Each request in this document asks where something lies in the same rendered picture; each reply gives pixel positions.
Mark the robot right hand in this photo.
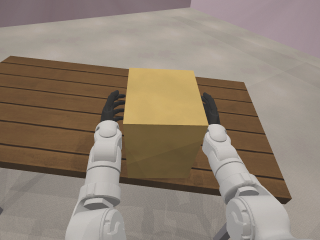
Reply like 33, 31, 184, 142
200, 92, 221, 125

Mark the robot left hand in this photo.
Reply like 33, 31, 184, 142
100, 90, 126, 122

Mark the right robot upper arm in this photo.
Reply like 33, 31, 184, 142
226, 195, 313, 240

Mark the left robot upper arm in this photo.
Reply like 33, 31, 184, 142
65, 207, 127, 240

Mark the table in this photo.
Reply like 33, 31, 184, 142
0, 56, 292, 240

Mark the carton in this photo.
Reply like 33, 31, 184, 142
123, 67, 209, 178

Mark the robot left forearm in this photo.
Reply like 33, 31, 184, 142
65, 120, 122, 240

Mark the robot right forearm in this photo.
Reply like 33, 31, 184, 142
202, 124, 291, 231

